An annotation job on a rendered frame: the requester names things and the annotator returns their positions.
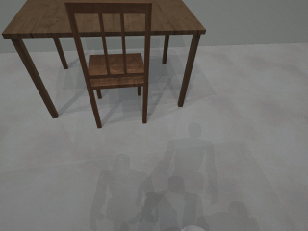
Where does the chair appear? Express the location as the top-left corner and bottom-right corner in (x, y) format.
(64, 1), (152, 129)

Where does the table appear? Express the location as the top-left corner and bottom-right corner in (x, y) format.
(2, 0), (206, 118)

